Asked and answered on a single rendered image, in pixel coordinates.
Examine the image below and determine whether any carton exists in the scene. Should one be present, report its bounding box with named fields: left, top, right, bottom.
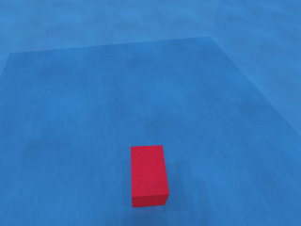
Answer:
left=131, top=145, right=169, bottom=208

